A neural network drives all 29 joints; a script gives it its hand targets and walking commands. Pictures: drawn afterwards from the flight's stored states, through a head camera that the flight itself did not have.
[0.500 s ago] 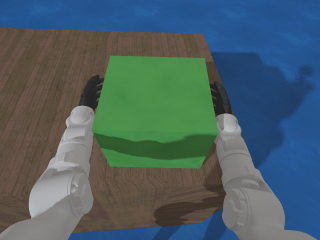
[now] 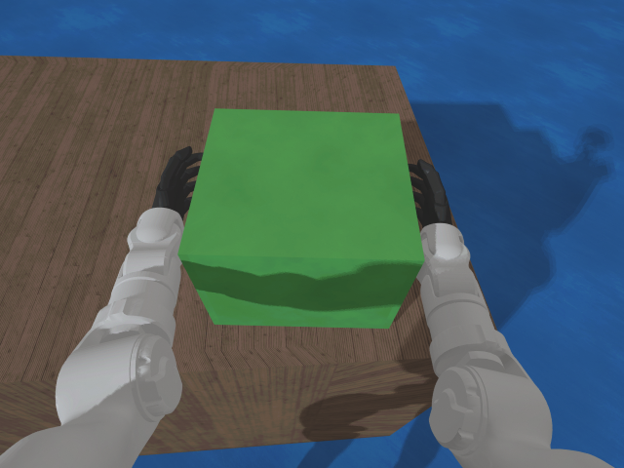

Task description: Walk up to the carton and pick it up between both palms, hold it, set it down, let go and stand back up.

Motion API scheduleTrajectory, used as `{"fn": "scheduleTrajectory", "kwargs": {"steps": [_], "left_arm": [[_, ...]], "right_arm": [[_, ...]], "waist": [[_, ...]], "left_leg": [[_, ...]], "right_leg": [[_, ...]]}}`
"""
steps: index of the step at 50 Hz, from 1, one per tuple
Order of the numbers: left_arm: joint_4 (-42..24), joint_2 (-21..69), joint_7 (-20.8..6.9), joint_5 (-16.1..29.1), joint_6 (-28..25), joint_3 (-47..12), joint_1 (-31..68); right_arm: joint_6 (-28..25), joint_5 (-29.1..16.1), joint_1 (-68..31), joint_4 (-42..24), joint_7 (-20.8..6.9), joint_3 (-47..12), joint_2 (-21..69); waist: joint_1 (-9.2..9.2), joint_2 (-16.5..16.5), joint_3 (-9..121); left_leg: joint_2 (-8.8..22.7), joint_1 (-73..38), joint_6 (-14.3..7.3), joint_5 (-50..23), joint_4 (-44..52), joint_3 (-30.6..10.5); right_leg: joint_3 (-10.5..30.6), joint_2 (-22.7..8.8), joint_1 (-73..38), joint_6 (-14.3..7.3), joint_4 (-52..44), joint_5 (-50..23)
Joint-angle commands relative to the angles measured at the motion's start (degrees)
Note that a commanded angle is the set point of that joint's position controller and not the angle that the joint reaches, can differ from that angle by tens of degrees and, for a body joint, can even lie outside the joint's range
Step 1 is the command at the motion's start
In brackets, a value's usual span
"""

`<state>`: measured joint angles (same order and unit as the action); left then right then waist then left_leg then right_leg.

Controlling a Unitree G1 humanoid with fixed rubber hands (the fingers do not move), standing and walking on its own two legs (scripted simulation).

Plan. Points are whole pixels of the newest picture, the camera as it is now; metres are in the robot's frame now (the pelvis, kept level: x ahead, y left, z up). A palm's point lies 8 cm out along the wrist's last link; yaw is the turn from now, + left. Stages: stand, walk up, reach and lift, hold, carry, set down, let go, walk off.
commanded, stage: set down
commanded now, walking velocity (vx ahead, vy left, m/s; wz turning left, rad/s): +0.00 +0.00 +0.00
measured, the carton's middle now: (304, 221) +0.42 +0.02 +0.05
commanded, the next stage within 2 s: none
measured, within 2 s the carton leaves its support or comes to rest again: rests again in 0.14 s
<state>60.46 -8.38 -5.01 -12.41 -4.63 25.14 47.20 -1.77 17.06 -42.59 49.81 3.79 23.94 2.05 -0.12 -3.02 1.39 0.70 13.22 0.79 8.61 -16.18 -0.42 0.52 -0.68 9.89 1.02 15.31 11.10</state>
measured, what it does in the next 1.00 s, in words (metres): stands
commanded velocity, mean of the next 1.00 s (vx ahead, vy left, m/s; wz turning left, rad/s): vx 0.00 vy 0.00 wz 0.00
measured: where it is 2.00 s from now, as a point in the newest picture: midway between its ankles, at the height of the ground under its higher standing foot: outside the picture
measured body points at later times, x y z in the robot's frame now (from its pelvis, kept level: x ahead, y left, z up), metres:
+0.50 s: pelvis +0.00 +0.00 +0.00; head +0.06 +0.02 +0.45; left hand +0.44 +0.20 +0.06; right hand +0.42 -0.15 +0.07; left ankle -0.01 +0.13 -0.75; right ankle -0.04 -0.13 -0.75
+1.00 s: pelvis -0.02 +0.00 -0.01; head +0.04 +0.02 +0.43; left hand +0.42 +0.22 +0.04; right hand +0.42 -0.16 +0.06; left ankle -0.01 +0.13 -0.75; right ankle -0.04 -0.13 -0.75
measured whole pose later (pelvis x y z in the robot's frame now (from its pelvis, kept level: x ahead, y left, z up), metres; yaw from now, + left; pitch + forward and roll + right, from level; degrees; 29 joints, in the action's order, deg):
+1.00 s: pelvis -0.02 +0.00 -0.01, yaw -1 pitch +15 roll -1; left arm 82.3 -15.4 2.0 6.6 -14.7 8.2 54.6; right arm -8.4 -13.6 -48.9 67.2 5.0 4.0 -7.9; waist -0.1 -2.3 8.6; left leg 1.9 30.4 1.0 10.1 -25.7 0.3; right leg 0.5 0.3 26.7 0.9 23.7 11.8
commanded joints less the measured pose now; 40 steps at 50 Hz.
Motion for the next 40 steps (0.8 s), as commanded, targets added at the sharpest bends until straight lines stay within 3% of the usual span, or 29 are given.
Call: {"fn": "scheduleTrajectory", "kwargs": {"steps": [1,5,7,12,13,14,16,20,21,24,27,30,33,37,38,39,40], "left_arm": [[-2.6,24.1,-7.2,-5.1,-2.1,-3.5,29.8],[-3.5,24.6,-6.5,-4.8,-2.7,-3.7,29.6],[-3.5,24.5,-6.5,-5.0,-2.7,-4.1,29.7],[-0.6,20.7,-6.6,-5.8,-2.0,-0.7,29.0],[-1.4,20.4,-6.7,-6.2,-2.3,-0.5,28.6],[-1.1,21.0,-6.6,-6.3,-2.4,-0.4,29.4],[-2.4,23.1,-6.3,-7.0,-3.0,-0.6,28.8],[-1.9,21.6,-5.7,-7.6,-3.0,0.0,27.9],[-1.4,17.2,-5.1,-6.5,-3.0,-0.5,26.6],[-2.1,16.1,-4.2,-6.3,-4.2,0.0,28.1],[-1.9,8.1,-1.7,-5.0,-5.0,1.3,25.8],[-1.7,-5.5,2.2,-1.4,-5.6,1.7,25.5],[0.0,-9.6,4.6,5.0,-6.4,-3.4,26.3],[3.4,-14.1,6.5,13.1,-9.4,-10.4,31.4],[4.5,-14.6,6.7,15.0,-9.9,-12.9,33.6],[5.7,-15.8,7.1,16.3,-10.4,-14.0,33.5],[5.8,-16.0,7.3,18.0,-10.9,-16.7,34.9]], "right_arm": [[-5.1,2.0,-27.4,-2.7,-9.2,-11.9,33.1],[-6.1,1.5,-28.1,-3.4,-9.6,-12.2,32.8],[-6.4,1.8,-27.9,-2.8,-9.5,-11.2,32.0],[-5.3,2.7,-26.0,-0.9,-9.2,-8.9,28.6],[-5.3,2.4,-26.3,-2.0,-9.4,-9.9,29.3],[-5.2,3.1,-25.9,-1.7,-9.2,-9.1,30.2],[-5.5,3.1,-26.8,-3.4,-9.6,-9.5,32.6],[-6.1,4.0,-25.1,-1.6,-9.2,-7.5,29.4],[-6.4,2.4,-24.3,-2.2,-8.8,-9.1,24.6],[-7.2,2.8,-25.2,-3.0,-8.1,-7.7,23.9],[-7.4,0.0,-23.2,-1.5,-6.4,-7.8,15.5],[-7.8,-5.9,-21.6,1.9,-3.1,-8.4,2.1],[-8.4,-13.0,-24.7,1.8,-0.9,-14.1,-2.9],[-9.9,-19.7,-29.7,4.1,0.6,-19.3,-10.3],[-9.6,-21.3,-31.3,5.6,0.8,-19.8,-11.8],[-9.2,-22.8,-31.4,6.8,0.9,-20.9,-13.8],[-9.3,-24.4,-31.7,6.8,1.3,-21.6,-14.2]], "waist": [[6.45,3.1,23.1],[7.38,3.5,25.6],[6.40,4.5,24.4],[6.18,2.9,20.7],[7.02,3.1,21.0],[6.37,3.0,21.2],[6.98,3.2,22.0],[6.56,4.2,21.8],[7.13,4.8,25.2],[6.65,4.0,25.4],[7.73,4.8,25.0],[7.46,5.2,25.9],[7.91,5.2,30.4],[6.01,5.5,39.2],[5.20,5.8,40.1],[5.65,5.3,41.2],[4.39,6.9,42.3]], "left_leg": [[-2.0,-0.1,-0.4,-18.5,-1.3,10.0],[-1.3,-2.0,0.2,-22.1,-2.4,9.7],[-1.2,-2.5,0.7,-22.0,-2.8,9.3],[-1.5,-1.5,-0.4,-19.3,-2.2,9.6],[-1.5,-1.6,-0.3,-19.4,-1.9,9.9],[-1.6,-0.5,-0.4,-19.0,-2.0,9.5],[-1.6,-0.4,-0.6,-19.3,-2.3,9.4],[-1.2,-4.4,0.3,-25.6,-3.8,9.2],[-1.2,-4.3,0.7,-26.2,-4.2,9.3],[-1.0,-2.6,0.4,-24.7,-4.0,8.7],[-0.9,-2.0,0.2,-26.2,-4.6,8.7],[-0.7,-0.8,0.4,-26.0,-5.5,8.3],[-0.4,-0.4,0.6,-28.1,-7.8,7.7],[0.3,-1.5,2.3,-30.6,-11.5,7.2],[0.7,-1.5,2.7,-29.3,-12.2,6.8],[0.8,-1.9,2.7,-28.3,-12.7,6.7],[0.6,-2.2,3.1,-26.2,-12.9,6.8]], "right_leg": [[-4.1,-0.8,-15.4,3.6,5.9,-24.6],[-4.7,0.0,-12.1,3.0,5.8,-23.0],[-5.1,0.2,-10.7,2.9,5.5,-21.2],[-4.7,-0.2,-11.1,2.9,4.9,-20.3],[-4.4,-0.2,-11.7,3.1,4.9,-21.0],[-4.3,-0.3,-12.6,3.1,5.4,-21.8],[-4.3,-0.2,-11.0,2.9,5.1,-19.7],[-5.2,0.3,-7.8,2.7,4.7,-20.4],[-5.1,0.7,-8.4,2.6,5.5,-22.7],[-5.0,0.6,-8.2,2.5,5.5,-21.0],[-4.2,0.6,-8.2,2.5,5.7,-21.3],[-3.9,1.1,-7.4,2.7,6.3,-21.8],[-3.6,2.0,-4.2,2.4,6.8,-22.8],[-3.5,2.6,-0.2,1.8,8.6,-25.0],[-3.7,2.9,2.3,1.5,8.7,-22.6],[-3.4,3.0,4.0,1.0,8.4,-21.0],[-3.7,3.1,5.3,0.7,8.5,-20.0]]}}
